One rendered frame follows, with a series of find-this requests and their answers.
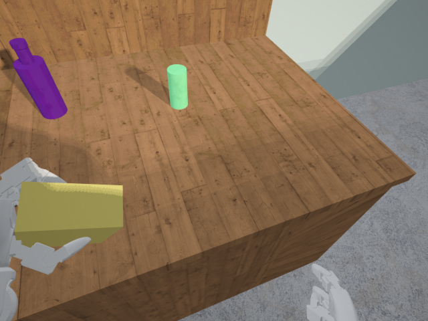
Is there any left robot hand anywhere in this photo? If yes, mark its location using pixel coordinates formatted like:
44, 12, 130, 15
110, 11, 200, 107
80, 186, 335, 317
0, 157, 91, 275

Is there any table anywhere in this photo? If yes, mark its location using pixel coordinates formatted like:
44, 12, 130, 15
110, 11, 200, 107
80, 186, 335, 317
0, 0, 416, 321

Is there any sponge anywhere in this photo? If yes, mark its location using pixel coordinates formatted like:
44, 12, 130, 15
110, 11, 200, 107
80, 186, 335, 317
15, 181, 123, 248

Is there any right robot hand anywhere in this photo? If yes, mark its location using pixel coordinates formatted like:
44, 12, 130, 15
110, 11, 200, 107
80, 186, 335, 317
306, 263, 359, 321

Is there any left robot forearm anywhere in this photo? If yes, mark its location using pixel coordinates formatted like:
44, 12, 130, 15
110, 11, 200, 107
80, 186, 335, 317
0, 267, 18, 321

